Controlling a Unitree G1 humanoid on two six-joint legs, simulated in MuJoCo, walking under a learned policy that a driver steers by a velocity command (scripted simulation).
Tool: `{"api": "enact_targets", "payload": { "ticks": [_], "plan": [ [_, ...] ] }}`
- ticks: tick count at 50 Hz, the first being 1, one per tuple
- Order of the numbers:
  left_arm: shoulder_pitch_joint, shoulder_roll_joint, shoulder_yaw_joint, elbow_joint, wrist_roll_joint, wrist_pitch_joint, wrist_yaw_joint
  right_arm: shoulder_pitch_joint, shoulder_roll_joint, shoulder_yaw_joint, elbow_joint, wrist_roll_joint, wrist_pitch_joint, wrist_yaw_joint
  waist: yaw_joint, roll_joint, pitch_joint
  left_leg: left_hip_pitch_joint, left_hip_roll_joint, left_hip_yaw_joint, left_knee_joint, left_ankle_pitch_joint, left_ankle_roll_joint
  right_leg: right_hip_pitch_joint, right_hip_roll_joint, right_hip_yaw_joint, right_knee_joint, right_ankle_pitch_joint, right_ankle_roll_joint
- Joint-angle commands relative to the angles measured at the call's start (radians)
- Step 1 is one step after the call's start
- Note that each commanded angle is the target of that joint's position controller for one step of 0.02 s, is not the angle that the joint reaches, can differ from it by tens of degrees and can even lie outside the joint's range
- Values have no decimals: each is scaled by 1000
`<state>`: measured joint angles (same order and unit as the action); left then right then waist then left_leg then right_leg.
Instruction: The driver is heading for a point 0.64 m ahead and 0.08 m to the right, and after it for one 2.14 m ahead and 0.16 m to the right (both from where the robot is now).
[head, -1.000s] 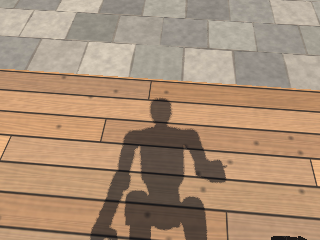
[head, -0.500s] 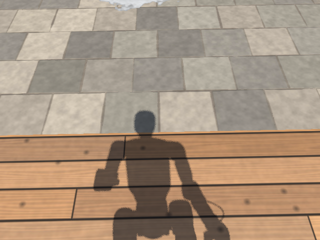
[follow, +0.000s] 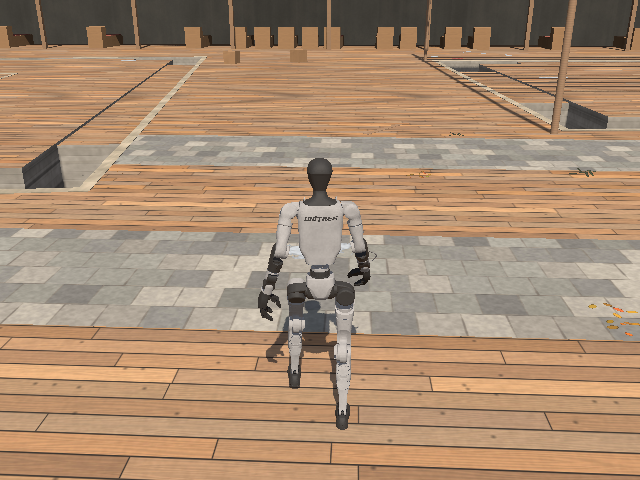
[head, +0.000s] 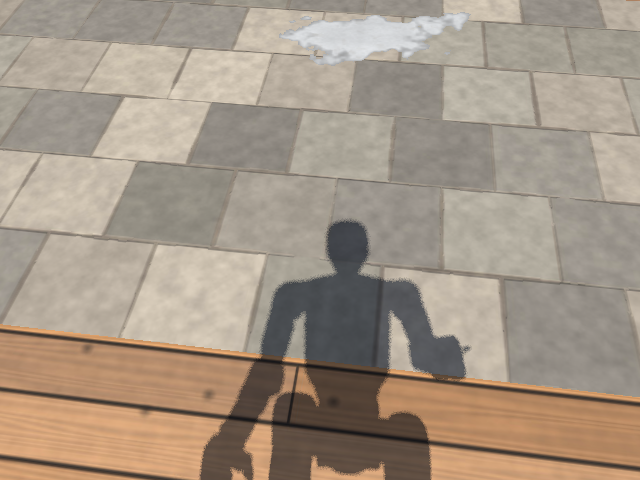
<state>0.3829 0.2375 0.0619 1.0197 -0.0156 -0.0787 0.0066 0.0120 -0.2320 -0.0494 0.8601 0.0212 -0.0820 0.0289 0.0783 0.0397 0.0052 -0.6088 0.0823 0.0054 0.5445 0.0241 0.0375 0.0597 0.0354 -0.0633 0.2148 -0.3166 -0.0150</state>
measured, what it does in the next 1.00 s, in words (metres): walks ahead, turning right: left foot, then right foot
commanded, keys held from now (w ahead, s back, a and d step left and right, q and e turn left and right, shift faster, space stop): w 0.16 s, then w+e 0.54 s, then e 0.04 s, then q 0.26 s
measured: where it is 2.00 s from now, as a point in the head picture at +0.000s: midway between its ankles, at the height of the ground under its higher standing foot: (401, 408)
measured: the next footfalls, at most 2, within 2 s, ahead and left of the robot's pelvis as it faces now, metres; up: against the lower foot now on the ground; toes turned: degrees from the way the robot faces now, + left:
left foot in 0.06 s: +0.22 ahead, +0.13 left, +0.00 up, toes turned +3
right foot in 0.64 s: +0.51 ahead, -0.12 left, +0.00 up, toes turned -16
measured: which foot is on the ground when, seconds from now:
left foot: up 0.00-0.04, down 0.06-0.66, up 0.68-1.00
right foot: down 0.00-0.06, up 0.08-0.62, down 0.64-1.00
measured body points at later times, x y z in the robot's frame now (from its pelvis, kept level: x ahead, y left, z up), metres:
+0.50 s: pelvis +0.28 +0.04 +0.00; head +0.29 +0.03 +0.45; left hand +0.46 +0.27 -0.11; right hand +0.26 -0.23 -0.13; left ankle +0.18 +0.13 -0.74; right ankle +0.45 -0.14 -0.68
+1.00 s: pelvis +0.54 -0.05 +0.01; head +0.57 -0.07 +0.46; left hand +0.71 +0.17 -0.11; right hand +0.60 -0.34 -0.12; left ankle +0.73 +0.05 -0.69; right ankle +0.47 -0.11 -0.74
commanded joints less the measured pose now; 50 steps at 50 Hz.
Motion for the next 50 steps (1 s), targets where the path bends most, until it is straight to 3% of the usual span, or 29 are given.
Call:
{"api": "enact_targets", "payload": {
  "ticks": [1, 2, 3, 4, 5, 6, 7, 8, 10, 11, 14, 17, 20, 26, 29, 30, 31, 32, 33, 34, 35, 36, 37, 38, 39, 42, 44, 47, 50],
  "plan": [
    [7, 182, 41, -24, -4, 8, 9, -40, -111, -27, -73, 3, -24, 12, -63, -134, 38, 53, -31, 20, -38, -91, 40, 24, -306, 117, 62, 571, -142],
    [-19, 182, 40, -30, -5, 14, 9, 68, -140, -45, -42, -1, -25, 10, -126, -135, -26, 207, -67, 51, -55, -94, 62, 9, -275, 86, 186, 731, -122],
    [-25, 154, 29, -40, 1, 17, 10, 247, -193, -71, 13, -5, -24, 3, -198, -110, -138, 466, -57, 35, -32, -69, 96, -92, -219, 44, 399, 738, -91],
    [47, 81, 6, -62, 15, 9, 7, 403, -283, -94, 43, -25, -22, -4, -201, 58, -298, 850, 184, -301, -23, -117, 207, -426, -112, -5, 779, 414, -35],
    [105, 5, -20, -52, 12, -17, -2, 440, -283, -87, 57, -17, -19, 2, -175, 250, -405, 1021, 318, -706, -195, -279, 300, -685, 27, 101, 1019, -258, -7],
    [15, 112, 8, -64, -17, -36, -8, 401, -204, -63, 53, -8, -21, 2, -191, 166, -315, 963, 284, -663, -230, -368, 252, -799, -33, 186, 1123, -253, -28],
    [-71, 144, 15, -93, -31, -46, -8, 308, -171, -52, 32, -5, -23, -1, -173, 115, -184, 818, 257, -519, -248, -309, 213, -841, -86, 151, 1116, -158, -44],
    [-114, 141, 17, -99, -21, -47, 0, 232, -147, -43, 17, -16, -24, 0, -142, 34, -117, 665, 223, -415, -276, -218, 197, -799, -133, 131, 1067, -63, -46],
    [-82, 107, 25, -85, -14, -18, 6, 169, -93, -29, 16, -36, -32, 3, -77, 44, -64, 481, 173, -267, -342, -136, 173, -677, -187, 145, 981, 27, -48],
    [-61, 82, 24, -76, -17, -3, 6, 173, -88, -29, 24, -36, -35, 3, -66, 51, -55, 447, 163, -224, -371, -130, 174, -652, -193, 146, 957, 41, -46],
    [-109, 74, 28, -94, -16, 20, 10, 217, -126, -40, 52, -40, -43, -15, -65, 29, -1, 427, 163, -122, -423, -61, 176, -726, -189, 172, 872, 144, -30],
    [-176, 74, 34, -119, -8, 17, 3, 244, -135, -41, 64, -41, -41, -33, -79, 14, 20, 475, 153, -32, -434, 5, 153, -796, -161, 197, 728, 305, -19],
    [-259, 61, 27, -148, -3, 11, -14, 248, -139, -38, 64, -36, -39, -44, -101, 14, 42, 482, 131, 67, -450, 24, 121, -760, -143, 136, 570, 437, -19],
    [-420, 35, 6, -244, -3, 13, -50, 348, -163, -47, 100, -21, -5, -55, -157, -8, 100, 709, 197, 143, -373, 168, 109, -839, -122, 48, 419, 347, -47],
    [-392, 69, 20, -279, -6, 15, -70, 311, -200, -58, 80, -12, 17, -64, -108, 41, 49, 753, 211, 188, -219, 585, 83, -710, -55, -39, 405, 193, -91],
    [-327, 96, 34, -275, -7, 18, -72, 298, -215, -63, 72, -10, 25, -69, -66, 66, 1, 749, 208, 200, -110, 750, 71, -608, -16, -67, 415, 143, -112],
    [-197, 141, 58, -250, -11, 19, -70, 276, -225, -63, 62, -9, 32, -72, 8, 67, -70, 706, 185, 215, 65, 802, 50, -429, 24, -76, 373, 160, -143],
    [-29, 214, 94, -213, -10, 23, -53, 263, -222, -59, 47, -9, 28, -73, 91, 19, -159, 526, 143, 222, 324, 621, 9, -136, 0, 21, 311, 210, -191],
    [40, 319, 116, -198, -12, 28, -33, 338, -92, -22, 5, -46, 5, -56, 24, -230, -259, 104, -11, 193, 696, -208, -49, 235, -256, 477, 304, 205, -335],
    [56, 302, 99, -219, -3, 17, -36, 319, -83, -6, -27, -18, -45, -36, 14, -236, -397, -122, -144, -35, 893, -628, -53, 395, -395, 916, 120, 94, -461],
    [44, 227, 80, -217, 7, 12, -35, 193, -149, -25, -54, 22, -76, -22, 55, -153, -298, -227, -76, -110, 906, -550, -23, 345, -351, 777, 90, 117, -387],
    [-40, 186, 68, -234, 4, 6, -33, 151, -154, -24, -67, 25, -88, -22, 20, -100, -176, -222, -33, -96, 830, -463, -10, 185, -313, 616, 96, 271, -344],
    [-132, 157, 57, -261, 3, 5, -34, 152, -156, -32, -53, 1, -83, -32, -35, -23, -102, -147, 3, -84, 746, -419, -22, 5, -270, 490, 98, 465, -310],
    [-192, 120, 44, -279, 10, 6, -29, 189, -169, -43, -37, -12, -65, -39, -78, -14, -77, -59, 34, -72, 693, -395, -36, -118, -248, 384, 92, 608, -288],
    [-211, 108, 37, -288, 20, 8, -25, 223, -161, -45, -28, -14, -45, -39, -103, -31, -74, 11, 46, -65, 663, -386, -47, -200, -235, 332, 79, 696, -278],
    [-196, 130, 34, -261, 29, -2, -14, 255, -104, -34, -16, -23, -8, -46, -125, -73, -70, 76, 37, -25, 504, -278, -77, -305, -195, 181, 55, 903, -257],
    [-198, 133, 31, -247, 27, 1, -4, 214, -85, -22, -25, -24, -2, -46, -112, -102, -72, 101, 30, -9, 337, -141, -76, -309, -160, 96, 50, 898, -220],
    [-174, 142, 27, -223, 34, 6, 5, 137, -92, -16, -39, -14, -5, -32, -62, -111, -88, 139, 4, -2, 151, 67, -59, -240, -164, 54, 44, 815, -186],
    [-187, 157, 28, -206, 37, 20, 14, 93, -128, -24, -66, -9, -4, -16, -49, -120, -62, 97, -15, -14, 92, 25, -41, -149, -213, 59, 76, 759, -179]
  ]
}}
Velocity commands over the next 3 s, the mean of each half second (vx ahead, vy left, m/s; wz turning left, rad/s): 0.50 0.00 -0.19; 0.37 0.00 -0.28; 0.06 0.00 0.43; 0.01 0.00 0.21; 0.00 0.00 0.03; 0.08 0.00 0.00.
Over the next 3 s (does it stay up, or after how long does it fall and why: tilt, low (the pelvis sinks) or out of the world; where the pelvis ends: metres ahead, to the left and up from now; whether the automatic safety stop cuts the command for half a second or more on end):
stays up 0.67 -0.09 -0.01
